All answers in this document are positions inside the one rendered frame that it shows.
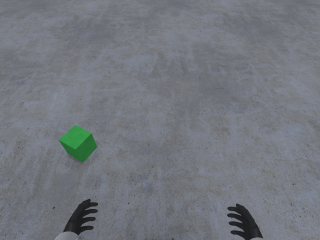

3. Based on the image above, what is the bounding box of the carton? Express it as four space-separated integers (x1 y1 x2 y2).
59 125 97 162

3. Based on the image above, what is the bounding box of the robot left hand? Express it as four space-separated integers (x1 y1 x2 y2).
63 199 98 235

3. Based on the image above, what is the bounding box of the robot right hand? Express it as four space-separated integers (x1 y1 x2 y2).
227 203 263 240

